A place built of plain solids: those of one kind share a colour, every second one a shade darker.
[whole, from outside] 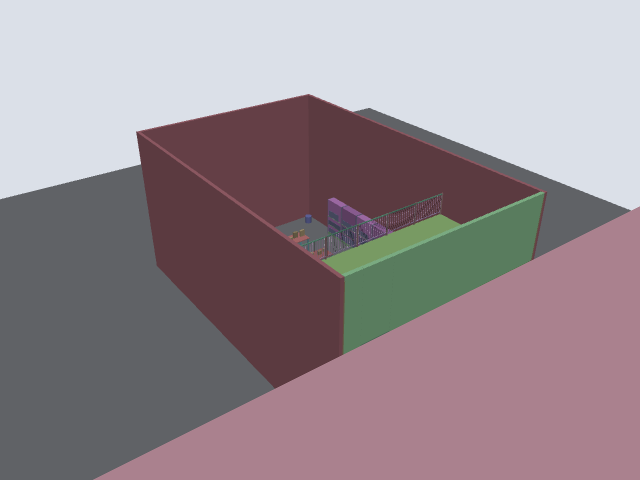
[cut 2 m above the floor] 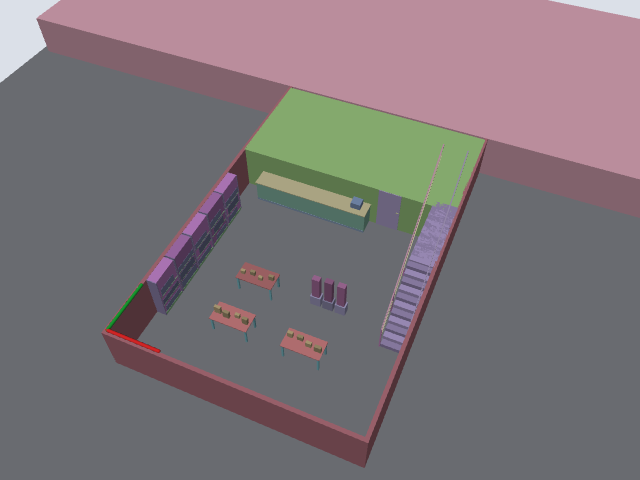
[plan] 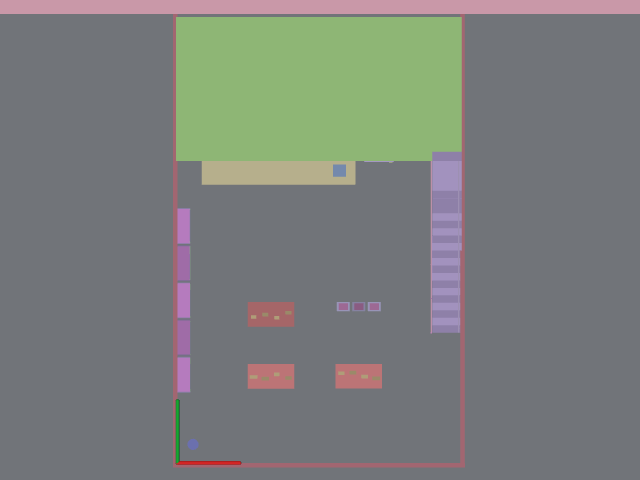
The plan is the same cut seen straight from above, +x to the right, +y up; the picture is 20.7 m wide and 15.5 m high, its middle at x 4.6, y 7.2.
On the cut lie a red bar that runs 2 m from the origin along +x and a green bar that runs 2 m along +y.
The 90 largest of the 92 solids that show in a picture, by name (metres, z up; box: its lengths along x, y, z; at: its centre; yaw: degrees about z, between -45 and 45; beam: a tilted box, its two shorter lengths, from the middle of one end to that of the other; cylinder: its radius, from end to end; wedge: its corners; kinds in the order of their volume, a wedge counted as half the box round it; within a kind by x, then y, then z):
{
 "street_ground_1": {"box": [39.13, 12.65, 4.25], "at": [4.57, 20.82, 2.08]},
 "upper_1": {"box": [9.23, 4.65, 4.25], "at": [4.57, 12.07, 2.08]},
 "wall_1": {"box": [0.15, 14.65, 7.09], "at": [-0.07, 7.17, 3.5]},
 "wall_2": {"box": [4.13, 0.15, 7.09], "at": [1.92, -0.07, 3.5]},
 "wall_3": {"box": [1.5, 0.15, 7.09], "at": [4.43, -0.07, 3.5]},
 "wall_4": {"box": [4.4, 0.15, 7.09], "at": [7.08, -0.07, 3.5]},
 "wall_5": {"box": [0.15, 14.65, 7.09], "at": [9.21, 7.17, 3.5]},
 "stair_step_1": {"box": [0.96, 0.48, 0.23], "at": [8.7, 4.45, 0.06]},
 "stair_step_2": {"box": [0.96, 0.48, 0.4], "at": [8.7, 4.69, 0.15]},
 "stair_step_3": {"box": [0.96, 0.48, 0.57], "at": [8.7, 4.93, 0.24]},
 "stair_step_4": {"box": [0.96, 0.48, 0.75], "at": [8.7, 5.17, 0.33]},
 "stair_step_5": {"box": [0.96, 0.48, 0.93], "at": [8.7, 5.41, 0.41]},
 "stair_step_6": {"box": [0.96, 0.48, 1.1], "at": [8.7, 5.65, 0.5]},
 "stair_step_7": {"box": [0.96, 0.48, 1.27], "at": [8.7, 5.89, 0.59]},
 "stair_step_8": {"box": [0.96, 0.48, 1.45], "at": [8.7, 6.13, 0.68]},
 "stair_step_9": {"box": [0.96, 0.48, 1.62], "at": [8.7, 6.38, 0.76]},
 "stair_step_10": {"box": [0.96, 0.48, 1.8], "at": [8.7, 6.62, 0.85]},
 "stair_step_11": {"box": [0.96, 0.48, 1.98], "at": [8.7, 6.86, 0.94]},
 "stair_step_12": {"box": [0.96, 0.48, 2.15], "at": [8.7, 7.1, 1.02]},
 "stair_step_13": {"box": [0.96, 0.48, 2.33], "at": [8.7, 7.34, 1.11]},
 "stair_step_14": {"box": [0.96, 0.48, 2.5], "at": [8.7, 7.58, 1.2]},
 "stair_step_15": {"box": [0.96, 0.48, 2.67], "at": [8.7, 7.82, 1.29]},
 "stair_step_16": {"box": [0.96, 0.48, 2.85], "at": [8.7, 8.06, 1.38]},
 "stair_step_17": {"box": [0.96, 0.48, 3.02], "at": [8.7, 8.3, 1.46]},
 "stair_step_18": {"box": [0.96, 0.48, 3.2], "at": [8.7, 8.54, 1.55]},
 "stair_step_19": {"box": [0.96, 0.48, 3.38], "at": [8.7, 8.79, 1.64]},
 "stair_step_20": {"box": [0.96, 0.48, 3.55], "at": [8.7, 9.03, 1.73]},
 "stair_step_21": {"box": [0.96, 0.48, 3.73], "at": [8.7, 9.27, 1.81]},
 "stair_step_22": {"box": [0.96, 0.48, 3.9], "at": [8.7, 9.51, 1.9]},
 "stair_step_23": {"box": [0.96, 0.54, 4.08], "at": [8.7, 9.78, 1.99]},
 "shelves_body_1": {"box": [0.4, 1.16, 2.1], "at": [0.2, 2.85, 1.0]},
 "shelves_body_2": {"box": [0.4, 1.16, 2.1], "at": [0.2, 4.05, 1.0]},
 "shelves_body_3": {"box": [0.4, 1.16, 2.1], "at": [0.2, 5.25, 1.0]},
 "shelves_body_4": {"box": [0.4, 1.16, 2.1], "at": [0.2, 6.45, 1.0]},
 "shelves_body_5": {"box": [0.4, 1.16, 2.1], "at": [0.2, 7.65, 1.0]},
 "window_wall_1": {"box": [7.23, 0.15, 2.84], "at": [3.62, 14.43, 5.62]},
 "window_wall_2": {"box": [1.2, 0.15, 2.84], "at": [7.83, 14.43, 5.62]},
 "window_wall_3": {"box": [0.7, 0.15, 2.84], "at": [8.78, 14.43, 5.62]},
 "counter_1": {"box": [4.93, 0.7, 1.05], "at": [3.27, 9.39, 0.47]},
 "shelves_goods_1": {"box": [0.41, 0.81, 0.36], "at": [0.2, 2.79, 1.27]},
 "shelves_goods_2": {"box": [0.41, 0.95, 0.28], "at": [0.2, 2.85, 0.27]},
 "shelves_goods_3": {"box": [0.41, 1.03, 0.26], "at": [0.2, 2.85, 0.74]},
 "shelves_goods_4": {"box": [0.41, 0.99, 0.37], "at": [0.2, 4.03, 0.8]},
 "shelves_goods_5": {"box": [0.41, 1.03, 0.38], "at": [0.2, 4.04, 0.32]},
 "shelves_goods_6": {"box": [0.41, 1.05, 0.27], "at": [0.2, 4.05, 1.23]},
 "shelves_goods_7": {"box": [0.41, 0.86, 0.27], "at": [0.2, 5.17, 1.23]},
 "shelves_goods_8": {"box": [0.41, 0.96, 0.28], "at": [0.2, 5.2, 0.27]},
 "shelves_goods_9": {"box": [0.41, 0.85, 0.39], "at": [0.2, 5.35, 0.8]},
 "shelves_goods_10": {"box": [0.41, 0.81, 0.34], "at": [0.2, 6.33, 1.26]},
 "shelves_goods_11": {"box": [0.41, 0.75, 0.37], "at": [0.2, 6.45, 0.79]},
 "shelves_goods_12": {"box": [0.41, 0.76, 0.28], "at": [0.2, 6.55, 0.27]},
 "shelves_goods_13": {"box": [0.41, 0.76, 0.32], "at": [0.2, 7.55, 0.29]},
 "shelves_goods_14": {"box": [0.41, 1.02, 0.3], "at": [0.2, 7.66, 1.24]},
 "shelves_goods_15": {"box": [0.41, 0.86, 0.4], "at": [0.2, 7.67, 0.81]},
 "stair_guard_rail_1": {"wedge": [[8.17, 4.21, 1.08], [8.17, 4.21, 1.13], [8.17, 9.75, 5.1], [8.17, 9.75, 5.16], [8.22, 4.21, 1.08], [8.22, 4.21, 1.13], [8.22, 9.75, 5.1], [8.22, 9.75, 5.16]]},
 "stair_wall_rail_1": {"wedge": [[9.05, 4.21, 1.08], [9.05, 4.21, 1.13], [9.05, 9.75, 5.11], [9.05, 9.75, 5.15], [9.1, 4.21, 1.08], [9.1, 4.21, 1.13], [9.1, 9.75, 5.11], [9.1, 9.75, 5.15]]},
 "stair_guard_low_1": {"wedge": [[8.18, 4.21, 0.61], [8.18, 4.21, 0.65], [8.18, 9.75, 4.63], [8.18, 9.75, 4.67], [8.21, 4.21, 0.61], [8.21, 4.21, 0.65], [8.21, 9.75, 4.63], [8.21, 9.75, 4.67]]},
 "shelves_shelf_1": {"box": [0.41, 1.1, 0.18], "at": [0.21, 2.85, 0.04]},
 "shelves_shelf_2": {"box": [0.41, 1.1, 0.18], "at": [0.21, 4.05, 0.04]},
 "shelves_shelf_3": {"box": [0.41, 1.1, 0.18], "at": [0.21, 6.45, 0.04]},
 "case_trunk_1": {"box": [0.3, 0.22, 1.04], "at": [5.35, 5.05, 1.02]},
 "case_trunk_2": {"box": [0.3, 0.22, 1.13], "at": [5.85, 5.05, 1.06]},
 "case_trunk_3": {"box": [0.3, 0.22, 1.14], "at": [6.35, 5.05, 1.07]},
 "case_base_1": {"box": [0.42, 0.3, 0.55], "at": [5.35, 5.05, 0.23]},
 "case_base_2": {"box": [0.42, 0.3, 0.55], "at": [5.85, 5.05, 0.23]},
 "case_base_3": {"box": [0.42, 0.3, 0.55], "at": [6.35, 5.05, 0.23]},
 "counter_top_1": {"box": [4.97, 0.78, 0.04], "at": [3.27, 9.37, 1.02]},
 "top_1": {"box": [1.5, 0.8, 0.04], "at": [3.02, 2.8, 0.74]},
 "top_2": {"box": [1.5, 0.8, 0.04], "at": [3.02, 4.8, 0.74]},
 "top_3": {"box": [1.5, 0.8, 0.04], "at": [5.85, 2.8, 0.74]},
 "shelves_cheek_1": {"box": [0.41, 0.032, 2.1], "at": [0.21, 2.29, 1.0]},
 "shelves_cheek_2": {"box": [0.41, 0.032, 2.1], "at": [0.21, 3.48, 1.0]},
 "shelves_cheek_3": {"box": [0.41, 0.032, 2.1], "at": [0.21, 4.68, 1.0]},
 "shelves_cheek_4": {"box": [0.41, 0.032, 2.1], "at": [0.21, 5.88, 1.0]},
 "shelves_cheek_5": {"box": [0.41, 0.032, 2.1], "at": [0.21, 7.08, 1.0]},
 "service_door_1": {"box": [0.95, 0.03, 2.1], "at": [6.5, 9.73, 1.0]},
 "clock_1": {"box": [0.25, 0.12, 0.34], "at": [2.46, 2.78, 0.93]},
 "clock_2": {"box": [0.24, 0.12, 0.31], "at": [2.83, 2.72, 0.92]},
 "clock_3": {"box": [0.21, 0.12, 0.31], "at": [3.58, 2.74, 0.92]},
 "clock_4": {"box": [0.21, 0.12, 0.26], "at": [5.29, 2.9, 0.89]},
 "clock_5": {"box": [0.22, 0.12, 0.2], "at": [5.67, 2.92, 0.86]},
 "clock_6": {"box": [0.22, 0.12, 0.23], "at": [6.04, 2.79, 0.87]},
 "clock_7": {"box": [0.26, 0.12, 0.28], "at": [6.42, 2.73, 0.9]},
 "till_1": {"box": [0.42, 0.4, 0.28], "at": [5.23, 9.44, 1.18]},
 "plant_pot_1": {"cylinder": 0.18, "from": [0.5, 0.6, 0.0], "to": [0.5, 0.6, 0.38]},
 "back_corner_1": {"box": [0.04, 0.17, 2.69], "at": [0.0, 14.43, 5.54]},
 "back_corner_2": {"box": [0.04, 0.17, 2.69], "at": [9.13, 14.43, 5.54]},
 "counter_kick_1": {"box": [4.93, 0.012, 0.15], "at": [3.27, 9.03, 0.03]},
 "upper_guard_rail_1": {"box": [1.55, 0.044, 0.044], "at": [3.9, 9.78, 5.18]},
 "upper_guard_rail_2": {"box": [1.55, 0.044, 0.044], "at": [5.45, 9.78, 5.18]}
}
